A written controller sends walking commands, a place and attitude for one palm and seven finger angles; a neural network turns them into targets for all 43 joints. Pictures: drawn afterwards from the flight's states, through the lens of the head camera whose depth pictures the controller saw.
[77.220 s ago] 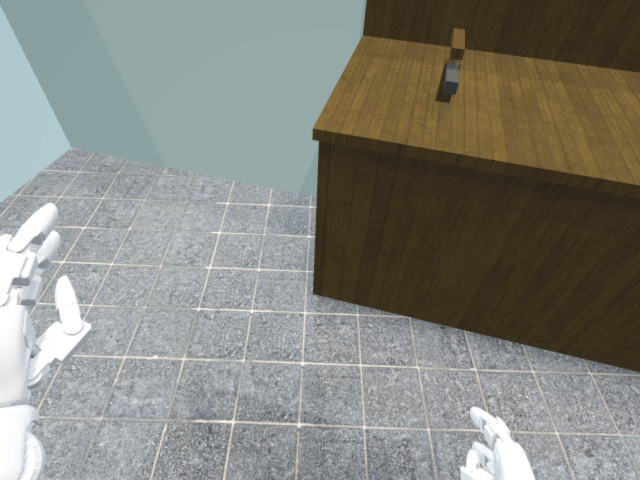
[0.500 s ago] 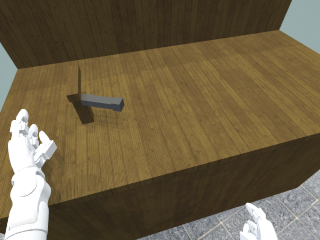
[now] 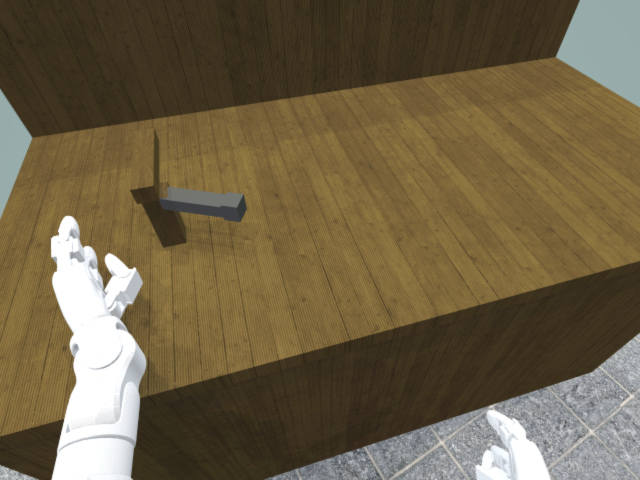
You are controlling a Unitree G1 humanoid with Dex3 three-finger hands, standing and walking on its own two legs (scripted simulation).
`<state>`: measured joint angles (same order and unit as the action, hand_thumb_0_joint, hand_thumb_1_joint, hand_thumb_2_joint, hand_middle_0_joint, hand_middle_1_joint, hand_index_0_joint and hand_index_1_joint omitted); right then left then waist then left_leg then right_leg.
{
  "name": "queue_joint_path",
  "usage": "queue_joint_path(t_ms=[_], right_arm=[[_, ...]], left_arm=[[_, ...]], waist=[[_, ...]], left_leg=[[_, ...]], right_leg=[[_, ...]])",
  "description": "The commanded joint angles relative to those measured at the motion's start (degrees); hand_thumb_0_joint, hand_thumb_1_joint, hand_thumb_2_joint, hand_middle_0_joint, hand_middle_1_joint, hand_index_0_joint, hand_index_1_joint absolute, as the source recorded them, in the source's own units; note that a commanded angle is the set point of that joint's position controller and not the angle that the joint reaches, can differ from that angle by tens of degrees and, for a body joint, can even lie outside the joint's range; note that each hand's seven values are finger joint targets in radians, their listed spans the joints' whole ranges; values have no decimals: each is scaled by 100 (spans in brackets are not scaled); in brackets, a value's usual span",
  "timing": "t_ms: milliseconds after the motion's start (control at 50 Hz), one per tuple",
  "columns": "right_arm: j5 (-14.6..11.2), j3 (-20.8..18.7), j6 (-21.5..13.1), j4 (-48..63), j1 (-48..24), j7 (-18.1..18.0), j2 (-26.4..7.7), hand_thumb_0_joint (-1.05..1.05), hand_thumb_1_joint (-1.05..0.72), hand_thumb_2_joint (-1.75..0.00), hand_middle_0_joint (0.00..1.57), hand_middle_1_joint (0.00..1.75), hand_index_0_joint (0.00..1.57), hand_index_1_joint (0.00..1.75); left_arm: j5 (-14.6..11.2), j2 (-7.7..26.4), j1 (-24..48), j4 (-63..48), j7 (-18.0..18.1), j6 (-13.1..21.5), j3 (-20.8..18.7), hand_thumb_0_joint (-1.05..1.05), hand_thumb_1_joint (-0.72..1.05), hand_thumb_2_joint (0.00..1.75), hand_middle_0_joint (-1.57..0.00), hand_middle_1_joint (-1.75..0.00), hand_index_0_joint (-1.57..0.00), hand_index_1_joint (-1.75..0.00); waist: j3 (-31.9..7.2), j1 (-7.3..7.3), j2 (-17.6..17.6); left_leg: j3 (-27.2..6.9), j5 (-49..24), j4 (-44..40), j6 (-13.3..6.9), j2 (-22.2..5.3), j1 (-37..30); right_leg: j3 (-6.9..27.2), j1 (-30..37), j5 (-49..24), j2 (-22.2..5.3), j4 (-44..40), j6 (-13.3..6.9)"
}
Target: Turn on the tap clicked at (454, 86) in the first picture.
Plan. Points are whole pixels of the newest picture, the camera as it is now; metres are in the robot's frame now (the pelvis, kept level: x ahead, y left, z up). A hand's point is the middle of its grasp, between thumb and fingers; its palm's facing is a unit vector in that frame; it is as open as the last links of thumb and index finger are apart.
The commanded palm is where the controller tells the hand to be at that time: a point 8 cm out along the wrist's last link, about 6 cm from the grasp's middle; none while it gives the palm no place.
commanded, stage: push the lever round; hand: left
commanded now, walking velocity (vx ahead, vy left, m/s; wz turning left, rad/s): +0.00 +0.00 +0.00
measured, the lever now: (233, 207) +0.44 +0.16 +0.11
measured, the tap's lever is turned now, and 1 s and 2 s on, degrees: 62 62 62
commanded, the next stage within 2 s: lift the hand up off the lever in 1.98 s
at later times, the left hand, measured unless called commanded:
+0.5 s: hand (156, 263) +0.34 +0.24 +0.10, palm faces +0.71 -0.70 -0.05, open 7.8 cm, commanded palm +0.29 +0.26 +0.10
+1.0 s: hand (181, 255) +0.35 +0.21 +0.10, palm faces +0.76 -0.64 -0.05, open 7.8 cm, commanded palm +0.30 +0.23 +0.10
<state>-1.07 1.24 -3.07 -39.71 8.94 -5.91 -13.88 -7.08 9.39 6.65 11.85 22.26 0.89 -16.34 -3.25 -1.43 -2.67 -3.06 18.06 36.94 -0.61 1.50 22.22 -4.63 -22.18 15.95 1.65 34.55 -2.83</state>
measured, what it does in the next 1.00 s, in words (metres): stands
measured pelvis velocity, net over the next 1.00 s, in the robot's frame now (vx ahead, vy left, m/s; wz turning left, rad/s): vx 0.00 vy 0.00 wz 0.01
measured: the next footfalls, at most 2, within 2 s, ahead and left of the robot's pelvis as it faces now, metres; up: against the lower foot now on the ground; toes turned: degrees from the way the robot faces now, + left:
none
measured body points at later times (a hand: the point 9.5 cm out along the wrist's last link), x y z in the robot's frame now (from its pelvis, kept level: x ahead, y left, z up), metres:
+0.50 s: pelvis +0.00 +0.00 +0.00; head +0.01 -0.01 +0.45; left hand +0.30 +0.27 +0.11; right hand +0.19 -0.23 -0.09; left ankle +0.01 +0.11 -0.73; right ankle +0.02 -0.09 -0.73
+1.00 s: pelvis +0.00 +0.00 +0.00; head +0.00 -0.01 +0.45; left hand +0.31 +0.24 +0.11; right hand +0.19 -0.23 -0.10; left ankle +0.01 +0.11 -0.73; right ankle +0.02 -0.09 -0.73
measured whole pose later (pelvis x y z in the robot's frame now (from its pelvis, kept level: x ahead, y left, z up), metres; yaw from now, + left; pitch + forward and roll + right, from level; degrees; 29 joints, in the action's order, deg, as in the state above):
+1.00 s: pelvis +0.00 +0.00 +0.00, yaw +1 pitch +3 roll -1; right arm 1.2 -0.3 2.6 -43.3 5.5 -3.1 -11.9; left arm 0.0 -0.4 17.4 18.1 43.1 -4.8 -9.7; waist -3.9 -1.9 -2.3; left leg -3.8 17.5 35.9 -0.3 1.7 21.0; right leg -5.4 -20.6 15.6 1.5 33.3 -3.0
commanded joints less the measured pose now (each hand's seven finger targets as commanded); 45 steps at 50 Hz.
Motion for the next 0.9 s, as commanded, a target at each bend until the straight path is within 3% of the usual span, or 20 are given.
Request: queue_joint_path(t_ms=[0,60,80,220,260,320,360,400,460,500,540,560,600,660,680,740,760,820,860,880], right_arm=[[72,-276,-254,897,-691,25,-648,0,-90,-90,20,30,20,30],[83,-290,-192,875,-747,34,-652,0,-90,-90,20,30,20,30],[87,-285,-169,896,-773,45,-638,0,-90,-90,20,30,20,30],[118,-283,-12,863,-913,32,-608,0,-90,-90,20,30,20,30],[125,-288,43,811,-941,12,-590,0,-90,-90,20,30,20,30],[147,-267,74,789,-1010,26,-557,0,-90,-90,20,30,20,30],[158,-274,111,726,-1002,8,-560,0,-90,-90,20,30,20,30],[169,-283,118,756,-1044,35,-535,0,-90,-90,20,30,20,30],[186,-287,146,716,-1044,62,-531,0,-90,-90,20,30,20,30],[188,-294,158,700,-1062,81,-512,0,-90,-90,20,30,20,30],[196,-305,183,711,-1081,98,-513,0,-90,-90,20,30,20,30],[207,-315,218,679,-1059,94,-527,0,-90,-90,20,30,20,30],[202,-320,260,712,-1112,120,-495,0,-90,-90,20,30,20,30],[236,-330,294,653,-1142,141,-467,0,-90,-90,20,30,20,30],[230,-309,293,672,-1171,165,-450,0,-90,-90,20,30,20,30],[271,-344,259,612,-1132,213,-427,0,-90,-90,20,30,20,30],[279,-356,278,577,-1104,211,-449,0,-90,-90,20,30,20,30],[264,-360,267,585,-1157,251,-436,0,-90,-90,20,30,20,30],[263,-373,277,531,-1133,229,-464,0,-90,-90,20,30,20,30],[245,-364,284,564,-1177,241,-455,0,-90,-90,20,30,20,30]], left_arm=[[260,861,1351,-1519,342,430,-50,0,90,90,-15,-15,-15,-15],[338,888,1471,-1633,532,404,-74,0,90,90,-15,-15,-15,-15],[356,661,1486,-1622,564,372,150,0,90,90,-15,-15,-15,-15],[472,448,1691,-1570,905,147,332,0,90,90,-15,-15,-15,-15],[514,625,1743,-1561,1031,113,114,0,90,90,-15,-15,-15,-15],[572,303,2083,-1512,1118,83,475,0,90,90,-15,-15,-15,-15],[612,481,2074,-1358,1218,51,246,0,90,90,-15,-15,-15,-15],[647,187,2216,-1402,1258,56,542,0,90,90,-15,-15,-15,-15],[682,118,2158,-1300,1355,10,558,0,90,90,-15,-15,-15,-15],[688,-86,2343,-1177,1427,-34,722,0,90,90,-15,-15,-15,-15],[681,-91,2330,-1151,1509,-78,685,0,90,90,-15,-15,-15,-15],[687,137,2222,-1058,1574,-119,383,0,90,90,-15,-15,-15,-15],[706,1,2360,-1084,1639,-143,516,0,90,90,-15,-15,-15,-15],[788,141,2496,-1063,1793,-163,321,0,90,90,-15,-15,-15,-15],[829,9,2723,-1104,1828,-138,501,0,90,90,-15,-15,-15,-15],[918,-156,2790,-1125,1948,-91,627,0,90,90,-15,-15,-15,-15],[928,20,2681,-1060,1980,-92,420,0,90,90,-15,-15,-15,-15],[924,-463,2883,-1013,1979,-106,899,0,90,90,-15,-15,-15,-15],[878,-281,2729,-725,2025,-186,620,0,90,90,-15,-15,-15,-15],[870,-438,2849,-724,2023,-201,781,0,90,90,-15,-15,-15,-15]], waist=[[-1356,-94,102],[-1318,-63,84],[-1308,-50,129],[-1237,-33,298],[-1210,-66,292],[-1240,11,155],[-1188,-16,212],[-1322,2,112],[-1367,-36,32],[-1305,11,197],[-1340,-10,282],[-1378,-88,382],[-1444,-58,502],[-1418,-114,268],[-1396,-48,257],[-1592,-59,66],[-1561,-88,185],[-1519,14,201],[-1404,-24,384],[-1412,10,480]], left_leg=[[-98,-1247,-477,-24,-50,-378],[-118,-1261,-491,-2,-65,-384],[-111,-1240,-496,-6,-59,-390],[-93,-1213,-532,-18,-63,-410],[-111,-1197,-572,0,-70,-406],[-95,-1149,-531,-6,-68,-465],[-131,-1094,-582,8,-82,-430],[-94,-1190,-543,19,-79,-526],[-144,-1317,-562,79,-82,-547],[-131,-1316,-551,77,-101,-563],[-97,-1379,-535,60,-101,-537],[-141,-1412,-588,87,-100,-487],[-86,-1500,-542,64,-107,-503],[-90,-1449,-576,95,-116,-466],[-81,-1469,-557,85,-121,-498],[-42,-1642,-455,101,-137,-598],[-93,-1692,-490,129,-144,-568],[-63,-1665,-442,116,-151,-600],[-101,-1455,-530,109,-139,-499],[-91,-1412,-532,91,-141,-489]], right_leg=[[274,833,-1033,-195,-447,96],[276,826,-982,-204,-457,88],[272,812,-963,-210,-463,95],[295,867,-921,-239,-562,99],[295,914,-849,-236,-596,84],[315,811,-797,-258,-605,88],[296,831,-695,-239,-626,77],[287,834,-786,-254,-600,68],[246,854,-828,-240,-560,41],[225,801,-842,-242,-584,51],[246,886,-937,-257,-616,57],[225,971,-923,-241,-608,46],[241,1015,-1058,-267,-608,66],[251,999,-926,-267,-628,52],[248,945,-942,-276,-621,51],[238,936,-1109,-272,-548,29],[209,970,-1100,-254,-544,19],[194,856,-1098,-267,-545,24],[173,869,-872,-255,-613,36],[173,856,-837,-268,-627,49]])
